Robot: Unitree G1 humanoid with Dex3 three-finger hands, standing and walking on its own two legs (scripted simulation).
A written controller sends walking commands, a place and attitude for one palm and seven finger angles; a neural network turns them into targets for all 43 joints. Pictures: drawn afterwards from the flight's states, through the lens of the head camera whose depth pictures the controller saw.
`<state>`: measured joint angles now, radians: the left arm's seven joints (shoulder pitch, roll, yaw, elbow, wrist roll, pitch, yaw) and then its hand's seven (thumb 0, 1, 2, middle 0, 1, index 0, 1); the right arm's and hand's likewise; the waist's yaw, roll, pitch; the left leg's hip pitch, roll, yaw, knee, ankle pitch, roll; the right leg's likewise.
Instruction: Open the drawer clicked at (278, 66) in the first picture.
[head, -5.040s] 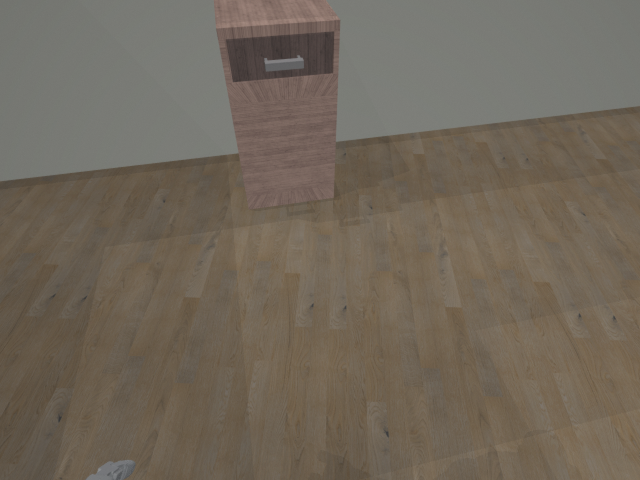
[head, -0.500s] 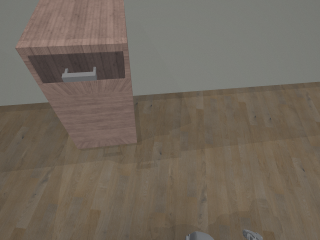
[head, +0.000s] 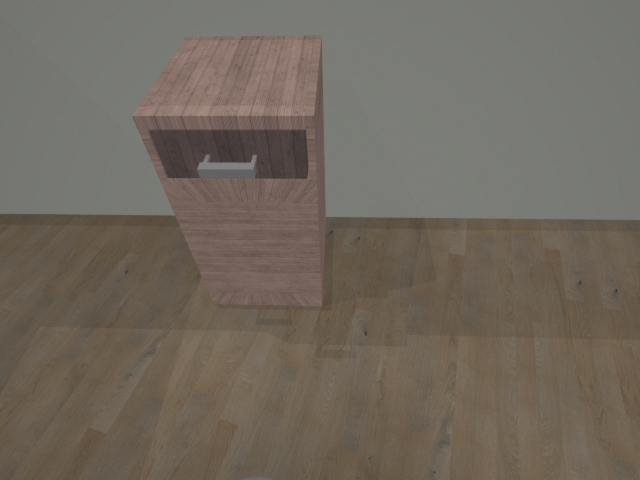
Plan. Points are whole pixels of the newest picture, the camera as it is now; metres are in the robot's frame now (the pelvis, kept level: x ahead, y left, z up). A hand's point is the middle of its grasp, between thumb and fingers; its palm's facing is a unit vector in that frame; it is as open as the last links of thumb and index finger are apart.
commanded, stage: take the last steps up to it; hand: left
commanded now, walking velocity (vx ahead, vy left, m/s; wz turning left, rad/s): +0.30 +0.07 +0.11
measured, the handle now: (229, 164) +0.79 +0.28 -0.09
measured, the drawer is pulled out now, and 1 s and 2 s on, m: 0.00 0.00 0.00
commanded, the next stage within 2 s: come to a stop and stand still in 0.74 s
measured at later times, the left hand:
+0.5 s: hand out of the picture +0.11 +0.28 -0.18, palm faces +0.08 -0.99 -0.15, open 7.4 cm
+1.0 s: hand (198, 359) +0.34 +0.25 -0.17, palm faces +0.02 -0.97 -0.25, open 7.2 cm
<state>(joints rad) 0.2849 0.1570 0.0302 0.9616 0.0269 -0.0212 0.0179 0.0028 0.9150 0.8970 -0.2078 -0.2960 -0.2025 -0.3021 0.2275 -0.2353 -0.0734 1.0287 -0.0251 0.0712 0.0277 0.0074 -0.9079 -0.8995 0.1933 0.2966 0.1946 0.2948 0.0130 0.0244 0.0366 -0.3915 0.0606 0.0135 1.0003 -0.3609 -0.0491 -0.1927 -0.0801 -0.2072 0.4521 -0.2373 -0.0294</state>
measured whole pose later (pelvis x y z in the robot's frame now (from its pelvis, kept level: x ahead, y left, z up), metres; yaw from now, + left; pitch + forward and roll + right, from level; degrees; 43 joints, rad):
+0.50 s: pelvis +0.09 +0.10 +0.00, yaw +2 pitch -1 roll -1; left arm 0.26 0.20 0.06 1.07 0.03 0.00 -0.01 0.01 0.91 0.90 -0.20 -0.29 -0.19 -0.30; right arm 0.42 -0.12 -0.02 1.12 -0.01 -0.06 -0.03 0.00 -0.92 -0.90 0.20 0.30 0.20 0.30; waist 0.00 -0.04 0.02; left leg 0.03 -0.03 0.13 0.28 -0.30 0.07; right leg -0.59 -0.10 -0.07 1.08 -0.20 0.02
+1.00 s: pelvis +0.28 +0.07 -0.01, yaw +0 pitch +0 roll +0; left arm 0.19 0.16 0.04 1.05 0.02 -0.03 0.04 -0.02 0.94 0.90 -0.20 -0.30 -0.20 -0.30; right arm 0.25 -0.15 -0.04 1.06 -0.01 -0.01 -0.04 0.01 -0.92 -0.90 0.19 0.30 0.19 0.29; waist -0.02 0.04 0.07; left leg -0.44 0.09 0.02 0.91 -0.38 -0.01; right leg -0.26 0.02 -0.15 0.48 -0.23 -0.08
